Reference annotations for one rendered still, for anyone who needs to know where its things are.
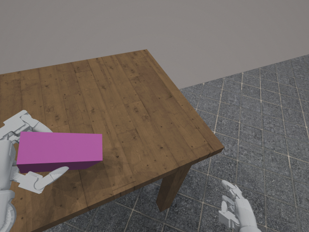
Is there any robot left forearm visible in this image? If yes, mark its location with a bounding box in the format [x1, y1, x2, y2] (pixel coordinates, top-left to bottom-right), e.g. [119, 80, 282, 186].
[0, 190, 16, 232]

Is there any left robot hand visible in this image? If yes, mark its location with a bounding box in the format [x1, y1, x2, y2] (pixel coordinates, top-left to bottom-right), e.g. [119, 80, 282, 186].
[0, 110, 69, 194]

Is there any sponge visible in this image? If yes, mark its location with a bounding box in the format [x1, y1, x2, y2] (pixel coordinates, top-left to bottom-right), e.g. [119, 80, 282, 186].
[16, 131, 103, 174]

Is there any table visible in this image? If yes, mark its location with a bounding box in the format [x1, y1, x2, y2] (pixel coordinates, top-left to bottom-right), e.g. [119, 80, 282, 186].
[0, 49, 224, 232]

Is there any right robot hand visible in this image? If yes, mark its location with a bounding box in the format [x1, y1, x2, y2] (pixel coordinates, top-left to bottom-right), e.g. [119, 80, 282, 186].
[219, 180, 257, 232]

